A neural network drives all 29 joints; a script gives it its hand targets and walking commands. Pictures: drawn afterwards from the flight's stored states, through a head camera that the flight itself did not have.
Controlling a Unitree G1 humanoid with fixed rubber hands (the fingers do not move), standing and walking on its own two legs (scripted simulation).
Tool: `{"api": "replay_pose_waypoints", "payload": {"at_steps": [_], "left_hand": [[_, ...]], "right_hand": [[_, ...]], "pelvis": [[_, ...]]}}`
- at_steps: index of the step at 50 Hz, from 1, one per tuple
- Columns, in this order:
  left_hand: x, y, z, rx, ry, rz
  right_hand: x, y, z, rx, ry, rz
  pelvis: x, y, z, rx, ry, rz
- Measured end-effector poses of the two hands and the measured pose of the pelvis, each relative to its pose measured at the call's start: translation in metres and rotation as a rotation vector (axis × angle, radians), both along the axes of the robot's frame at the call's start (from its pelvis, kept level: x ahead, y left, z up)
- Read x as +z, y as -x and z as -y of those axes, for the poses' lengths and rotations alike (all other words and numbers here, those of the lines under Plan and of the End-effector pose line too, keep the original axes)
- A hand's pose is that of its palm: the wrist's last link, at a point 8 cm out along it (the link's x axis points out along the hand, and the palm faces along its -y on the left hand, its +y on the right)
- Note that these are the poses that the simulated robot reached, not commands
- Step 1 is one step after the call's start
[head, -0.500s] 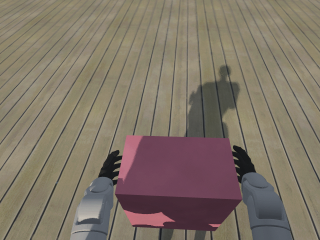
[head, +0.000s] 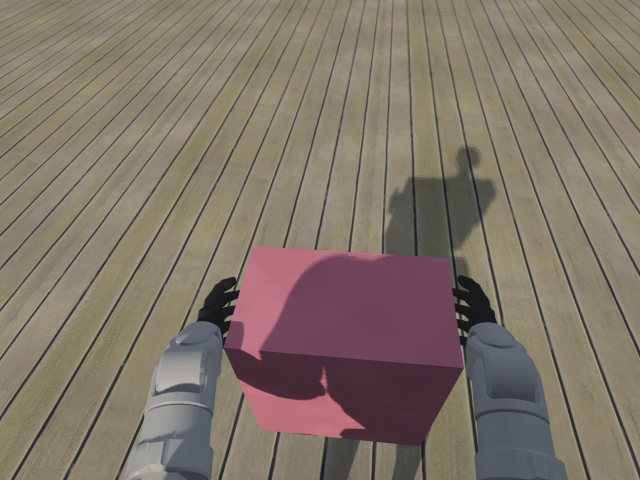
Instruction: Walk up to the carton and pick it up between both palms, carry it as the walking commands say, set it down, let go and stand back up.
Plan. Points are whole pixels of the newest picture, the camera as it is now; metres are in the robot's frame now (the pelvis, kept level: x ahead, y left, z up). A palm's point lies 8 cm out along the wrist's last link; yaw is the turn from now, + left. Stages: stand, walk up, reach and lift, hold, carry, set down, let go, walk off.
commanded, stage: set down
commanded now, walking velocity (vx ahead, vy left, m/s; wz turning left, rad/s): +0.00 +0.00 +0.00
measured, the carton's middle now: (342, 354) +0.29 -0.02 -0.05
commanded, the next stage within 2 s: none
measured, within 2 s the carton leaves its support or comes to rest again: neither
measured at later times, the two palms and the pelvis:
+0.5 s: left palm (227, 348) +0.31 +0.15 -0.05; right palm (469, 356) +0.28 -0.20 -0.04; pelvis +0.01 +0.01 -0.01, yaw -1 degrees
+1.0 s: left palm (240, 364) +0.33 +0.14 -0.14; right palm (450, 371) +0.30 -0.20 -0.14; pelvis -0.04 +0.00 -0.08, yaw +0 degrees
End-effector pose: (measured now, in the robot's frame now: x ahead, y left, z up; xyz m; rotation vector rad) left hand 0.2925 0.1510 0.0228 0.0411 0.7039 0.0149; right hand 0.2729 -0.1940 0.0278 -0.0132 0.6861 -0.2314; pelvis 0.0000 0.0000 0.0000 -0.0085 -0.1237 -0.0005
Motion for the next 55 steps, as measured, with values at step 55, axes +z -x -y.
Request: {"api": "replay_pose_waypoints", "payload": {"at_steps": [55], "left_hand": [[-0.180,-0.042,0.005,-0.006,-0.002,-0.050]], "right_hand": [[-0.184,-0.033,0.004,-0.055,-0.050,-0.045]], "pelvis": [[-0.093,0.039,-0.003,-0.008,-0.031,-0.605]]}}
